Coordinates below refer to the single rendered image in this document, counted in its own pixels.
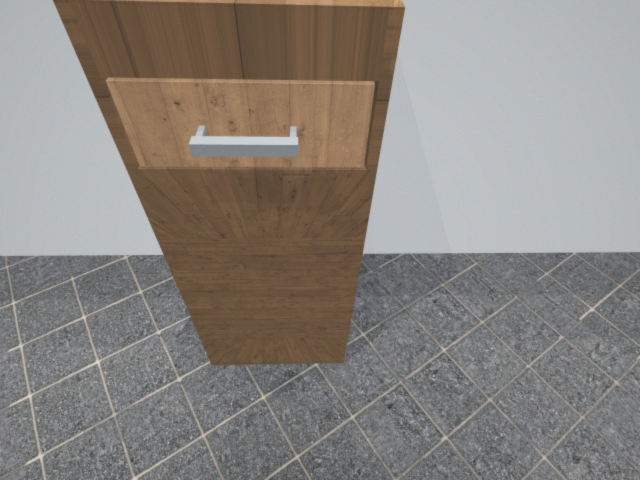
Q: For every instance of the handle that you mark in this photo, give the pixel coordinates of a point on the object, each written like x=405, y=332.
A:
x=201, y=145

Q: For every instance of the drawer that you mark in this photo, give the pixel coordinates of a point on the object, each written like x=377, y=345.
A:
x=161, y=114

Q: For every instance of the cabinet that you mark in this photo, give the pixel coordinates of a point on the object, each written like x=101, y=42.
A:
x=266, y=259

